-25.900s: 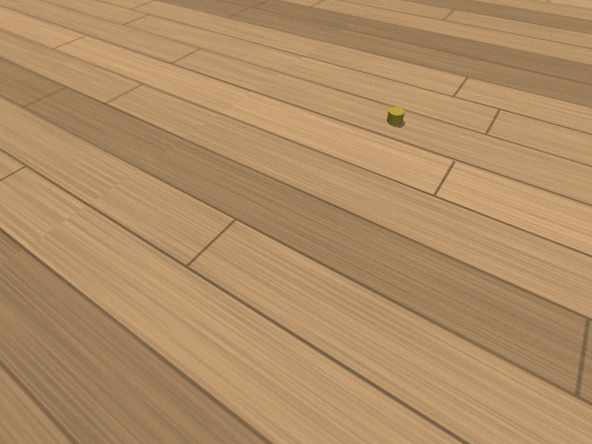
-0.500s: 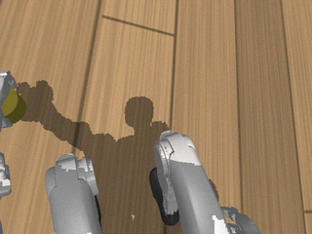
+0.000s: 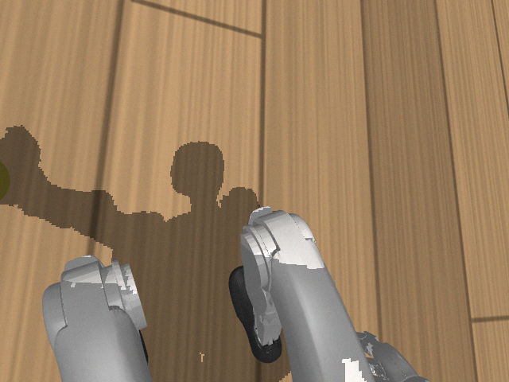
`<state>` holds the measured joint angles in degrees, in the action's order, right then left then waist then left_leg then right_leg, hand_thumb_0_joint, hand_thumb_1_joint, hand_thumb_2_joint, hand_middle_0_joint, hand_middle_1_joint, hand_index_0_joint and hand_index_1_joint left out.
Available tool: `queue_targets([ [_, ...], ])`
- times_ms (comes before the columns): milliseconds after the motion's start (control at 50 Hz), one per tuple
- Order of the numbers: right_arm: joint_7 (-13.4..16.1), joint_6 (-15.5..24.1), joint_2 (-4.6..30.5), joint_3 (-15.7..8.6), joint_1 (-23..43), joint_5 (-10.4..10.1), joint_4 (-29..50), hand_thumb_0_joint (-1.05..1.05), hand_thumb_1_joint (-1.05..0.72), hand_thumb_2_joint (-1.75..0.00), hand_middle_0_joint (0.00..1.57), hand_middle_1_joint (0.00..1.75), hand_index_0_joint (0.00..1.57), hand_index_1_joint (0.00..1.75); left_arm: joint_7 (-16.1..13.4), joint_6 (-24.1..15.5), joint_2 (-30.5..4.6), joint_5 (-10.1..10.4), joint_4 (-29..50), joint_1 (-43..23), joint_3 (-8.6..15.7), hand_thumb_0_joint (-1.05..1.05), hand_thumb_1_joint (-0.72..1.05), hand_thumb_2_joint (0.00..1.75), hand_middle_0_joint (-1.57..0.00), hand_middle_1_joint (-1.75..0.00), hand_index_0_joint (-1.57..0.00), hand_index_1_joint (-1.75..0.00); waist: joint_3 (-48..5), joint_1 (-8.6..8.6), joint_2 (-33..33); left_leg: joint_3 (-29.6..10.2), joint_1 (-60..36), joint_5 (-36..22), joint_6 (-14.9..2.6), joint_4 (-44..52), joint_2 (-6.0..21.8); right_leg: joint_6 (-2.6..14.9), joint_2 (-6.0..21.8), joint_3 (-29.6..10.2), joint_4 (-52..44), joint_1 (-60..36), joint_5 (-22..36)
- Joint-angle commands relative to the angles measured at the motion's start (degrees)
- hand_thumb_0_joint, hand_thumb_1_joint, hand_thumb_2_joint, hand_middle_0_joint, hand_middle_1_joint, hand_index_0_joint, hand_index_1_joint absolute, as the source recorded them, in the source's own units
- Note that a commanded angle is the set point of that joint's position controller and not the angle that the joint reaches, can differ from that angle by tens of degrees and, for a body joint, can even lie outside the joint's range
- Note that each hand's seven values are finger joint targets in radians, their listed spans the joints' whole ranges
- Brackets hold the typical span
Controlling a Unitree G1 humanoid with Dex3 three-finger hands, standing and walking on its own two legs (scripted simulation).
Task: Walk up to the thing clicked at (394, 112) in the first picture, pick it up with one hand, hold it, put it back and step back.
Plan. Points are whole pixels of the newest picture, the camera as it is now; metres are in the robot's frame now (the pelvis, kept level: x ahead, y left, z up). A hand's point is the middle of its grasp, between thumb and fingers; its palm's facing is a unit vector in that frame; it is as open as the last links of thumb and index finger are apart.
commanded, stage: rest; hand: left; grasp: from above
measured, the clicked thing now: out of the picture +0.47 +0.33 -0.23
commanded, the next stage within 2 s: open in 0.96 s
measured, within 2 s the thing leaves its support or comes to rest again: neither
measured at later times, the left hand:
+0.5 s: hand out of the picture +0.46 +0.32 -0.23, palm faces -0.46 -0.13 -0.88, open 11.5 cm
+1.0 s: hand out of the picture +0.46 +0.31 -0.25, palm faces -0.45 -0.13 -0.88, open 11.5 cm
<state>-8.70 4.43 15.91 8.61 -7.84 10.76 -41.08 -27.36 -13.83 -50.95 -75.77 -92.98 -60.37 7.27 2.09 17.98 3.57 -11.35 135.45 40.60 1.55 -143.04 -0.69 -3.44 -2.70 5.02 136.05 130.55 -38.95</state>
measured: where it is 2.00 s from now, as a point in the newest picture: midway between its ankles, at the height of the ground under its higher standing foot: (201, 357)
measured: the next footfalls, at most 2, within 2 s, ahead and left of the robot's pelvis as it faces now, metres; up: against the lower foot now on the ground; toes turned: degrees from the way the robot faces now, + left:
none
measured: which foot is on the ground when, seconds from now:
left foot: down 0.00-1.00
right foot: down 0.00-1.00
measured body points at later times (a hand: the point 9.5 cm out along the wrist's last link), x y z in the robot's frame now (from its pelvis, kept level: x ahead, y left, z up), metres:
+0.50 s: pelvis +0.00 +0.00 +0.00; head +0.28 +0.11 +0.34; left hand +0.48 +0.32 -0.18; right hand +0.06 -0.26 -0.08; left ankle +0.06 +0.13 -0.28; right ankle +0.10 -0.13 -0.28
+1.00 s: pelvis +0.00 +0.01 -0.01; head +0.28 +0.12 +0.33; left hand +0.48 +0.32 -0.19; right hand +0.05 -0.25 -0.07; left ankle +0.06 +0.13 -0.28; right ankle +0.10 -0.13 -0.28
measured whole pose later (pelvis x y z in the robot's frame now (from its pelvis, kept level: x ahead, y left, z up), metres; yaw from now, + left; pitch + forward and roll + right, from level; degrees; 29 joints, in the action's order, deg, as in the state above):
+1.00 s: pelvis +0.00 +0.01 -0.01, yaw -4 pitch +29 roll -14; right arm -12.6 10.3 18.0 15.6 -5.6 14.1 -39.1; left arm -34.1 -12.3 -56.8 -74.4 -100.1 -62.1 5.9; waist 7.0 21.5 6.8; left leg -14.5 134.8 42.4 0.8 -146.4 -0.1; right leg -4.1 -4.0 7.6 136.2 128.8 -39.0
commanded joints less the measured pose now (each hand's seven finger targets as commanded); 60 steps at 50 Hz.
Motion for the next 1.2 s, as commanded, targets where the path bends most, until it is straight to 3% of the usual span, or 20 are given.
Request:
queue_targets([
  [0,0.8,0.6,16.8,-4.3,-11.8,0.6,0.1,0.00,-0.90,-0.89,0.20,0.30,0.20,0.30,-3.2,0.4,-13.8,0.9,6.2,-16.5,0.6,0.00,0.42,1.03,-0.74,-1.09,-0.78,-1.05,-38.4,0.63,-24.5,6.5,-30.7,-10.9,-2.35,15.1,0.9,5.20,-1.2,7.2,-11.6,-18.0,12.6],
  [100,0.6,1.1,16.8,-3.3,-11.9,0.8,-0.2,0.00,-0.90,-0.90,0.20,0.30,0.20,0.30,-3.6,0.6,-15.2,1.7,6.1,-16.4,0.5,0.00,0.41,1.03,-0.74,-1.07,-0.78,-1.03,-39.5,0.81,-23.0,6.5,-28.3,-13.1,-2.77,13.6,1.2,4.64,-1.5,6.7,-11.7,-21.5,15.4],
  [120,0.4,1.3,16.9,-3.2,-12.4,0.9,-0.3,0.00,-0.90,-0.89,0.20,0.30,0.20,0.30,-3.5,0.9,-14.4,1.4,4.5,-15.7,0.1,0.00,0.42,1.05,-0.74,-1.09,-0.78,-1.05,-37.8,1.74,-23.0,6.2,-28.7,-13.1,-2.65,13.5,1.2,4.73,-1.5,7.1,-11.3,-20.7,15.3],
  [180,0.3,1.5,17.4,-2.8,-11.5,0.9,-0.1,0.00,-0.90,-0.90,0.20,0.30,0.20,0.30,-4.3,0.7,-15.8,2.0,6.4,-16.0,1.1,0.00,0.44,1.05,-0.77,-1.07,-0.80,-1.03,-38.3,0.79,-25.3,5.9,-30.2,-14.5,-2.12,14.1,1.3,5.15,-1.6,7.6,-10.8,-20.2,15.9],
  [240,0.1,1.6,17.9,-2.5,-12.0,1.4,0.3,0.00,-0.90,-0.90,0.20,0.30,0.20,0.30,-4.7,0.6,-16.4,1.2,7.4,-15.9,1.6,0.00,0.47,1.04,-0.79,-1.06,-0.82,-1.02,-39.4,1.50,-26.9,5.6,-32.6,-17.2,-1.75,13.7,1.4,5.17,-1.5,8.0,-10.2,-21.0,18.0],
  [340,-0.5,1.7,17.9,-1.9,-10.9,1.8,0.4,0.00,-0.90,-0.90,0.20,0.30,0.20,0.30,-5.6,0.8,-15.7,1.1,4.9,-15.5,0.9,0.00,0.49,1.05,-0.81,-1.06,-0.84,-1.02,-37.7,1.79,-27.8,5.4,-31.8,-15.7,-1.75,14.0,1.5,5.15,-1.8,8.3,-10.2,-20.3,17.2],
  [420,-0.9,2.5,18.4,-1.2,-10.7,2.4,0.2,0.00,-0.90,-0.90,0.20,0.30,0.20,0.30,-5.9,1.3,-15.0,1.1,1.3,-15.0,-0.2,0.00,0.51,1.07,-0.83,-1.06,-0.86,-1.03,-33.8,3.58,-24.9,5.3,-29.0,-14.2,-2.30,12.5,1.6,4.80,-2.0,8.3,-10.7,-20.1,16.8],
  [460,-0.8,2.4,18.7,-1.0,-10.3,2.3,0.4,0.00,-0.90,-0.90,0.20,0.30,0.20,0.30,-6.6,0.9,-17.7,1.2,4.5,-15.6,1.1,0.00,0.49,1.05,-0.83,-1.04,-0.85,-1.01,-37.3,1.79,-27.3,5.2,-31.3,-15.6,-1.96,13.5,1.6,4.92,-1.9,8.3,-10.7,-21.7,17.6],
  [520,-1.3,3.1,18.8,-0.6,-9.8,2.8,0.4,0.00,-0.90,-0.90,0.20,0.30,0.20,0.30,-6.5,1.0,-14.5,1.5,1.5,-16.6,-1.2,0.00,0.50,1.04,-0.81,-1.06,-0.84,-1.02,-34.1,4.60,-25.7,4.5,-30.4,-14.1,-2.03,12.7,2.0,4.85,-2.2,9.0,-10.2,-19.6,16.5],
  [600,-1.5,3.9,19.6,0.0,-9.6,2.6,0.9,0.00,-0.90,-0.90,0.20,0.30,0.20,0.30,-7.0,0.7,-16.8,2.0,0.8,-16.2,-0.4,0.00,0.50,1.03,-0.82,-1.03,-0.85,-1.00,-32.9,3.81,-25.2,4.5,-29.1,-13.1,-2.17,12.6,1.9,4.79,-2.2,9.0,-10.7,-20.5,15.6],
  [640,-1.8,4.4,19.8,0.4,-9.5,3.0,1.0,0.00,-0.91,-0.90,0.20,0.30,0.20,0.30,-7.0,0.4,-16.9,1.2,0.9,-17.3,-1.2,0.00,0.51,0.99,-0.82,-1.03,-0.86,-0.99,-31.2,4.97,-25.4,4.7,-28.2,-11.4,-2.25,12.2,2.0,4.75,-2.3,9.1,-10.8,-19.8,14.3],
  [740,-2.0,4.8,20.2,0.7,-8.8,3.2,1.5,0.00,-0.91,-0.90,0.20,0.30,0.20,0.30,-8.4,0.5,-18.8,1.6,2.0,-15.0,0.6,0.00,0.51,1.04,-0.83,-1.05,-0.86,-1.02,-35.9,3.12,-28.1,3.6,-32.8,-14.8,-1.42,13.6,2.2,4.94,-2.4,10.0,-9.7,-21.5,16.6],
  [780,-2.4,5.1,20.2,1.0,-8.7,3.4,1.6,0.00,-0.91,-0.90,0.20,0.30,0.20,0.30,-8.5,0.7,-17.4,1.2,0.3,-16.1,-0.8,0.00,0.50,1.02,-0.82,-1.04,-0.85,-1.00,-33.4,4.90,-27.4,3.7,-31.0,-13.9,-1.60,12.8,2.3,4.75,-2.5,10.0,-9.7,-20.8,16.4],
  [840,-2.6,5.3,20.3,1.4,-8.4,3.1,1.3,0.00,-0.91,-0.90,0.20,0.30,0.20,0.30,-8.7,1.1,-18.5,1.6,1.1,-17.1,-1.0,0.00,0.46,1.00,-0.80,-1.03,-0.83,-1.00,-33.3,4.34,-27.4,3.8,-29.8,-13.6,-1.93,12.3,2.4,4.74,-2.8,9.6,-10.2,-21.2,16.7],
  [980,-3.4,6.3,21.4,1.8,-8.3,3.5,1.9,0.00,-0.91,-0.90,0.20,0.30,0.20,0.30,-8.3,1.6,-17.5,2.4,-2.9,-15.5,-1.2,0.00,0.43,0.96,-0.76,-1.01,-0.80,-0.97,-28.6,5.80,-25.1,2.8,-28.3,-11.8,-1.83,12.8,2.5,4.57,-2.6,10.3,-10.0,-19.3,15.0],
  [1020,-3.1,6.2,21.3,2.0,-8.2,3.1,1.9,0.00,-0.91,-0.90,0.20,0.30,0.20,0.30,-8.2,1.2,-18.7,2.5,-0.9,-16.1,-1.2,0.00,0.40,0.96,-0.75,-1.01,-0.78,-0.97,-30.7,4.74,-25.9,2.6,-29.2,-12.5,-1.79,13.1,2.6,4.64,-2.8,10.2,-10.3,-20.6,15.4],
  [1040,-3.2,6.2,21.1,2.2,-8.1,3.2,2.0,0.00,-0.91,-0.90,0.20,0.30,0.20,0.30,-8.0,1.2,-18.1,2.4,-1.9,-16.1,-1.8,0.00,0.41,0.94,-0.75,-1.00,-0.79,-0.96,-30.4,5.47,-26.1,2.8,-28.8,-11.9,-1.95,12.7,2.5,4.71,-2.8,10.0,-10.3,-20.7,15.0],
  [1060,-3.4,6.5,21.6,2.2,-8.2,3.4,2.7,0.00,-0.90,-0.90,0.20,0.30,0.20,0.30,-7.9,1.1,-18.3,2.5,-2.1,-16.7,-1.6,0.00,0.33,0.94,-0.67,-1.00,-0.71,-0.97,-29.5,6.20,-24.3,2.7,-27.9,-11.5,-2.15,12.3,2.6,4.38,-2.7,10.2,-10.5,-20.8,15.0],
  [1100,-3.1,6.4,21.5,2.2,-7.9,3.0,2.5,0.00,-0.90,-0.90,0.20,0.30,0.20,0.30,-8.1,0.7,-19.6,2.5,-1.2,-16.1,-1.3,0.00,0.17,0.90,-0.51,-0.99,-0.55,-0.96,-31.2,5.06,-23.9,3.0,-27.7,-11.3,-2.29,12.3,2.5,4.41,-3.0,9.9,-11.3,-22.3,14.8],
  [1180,-3.1,6.4,21.6,2.3,-8.2,3.3,2.5,0.00,-0.90,-0.90,0.20,0.30,0.20,0.30,-8.4,0.2,-19.2,2.1,-1.5,-16.0,-1.2,0.00,-0.15,0.83,-0.26,-0.98,-0.30,-0.94,-30.3,5.38,-25.7,2.1,-29.2,-11.7,-1.62,13.4,2.7,4.59,-2.8,10.6,-10.3,-20.8,15.0],
])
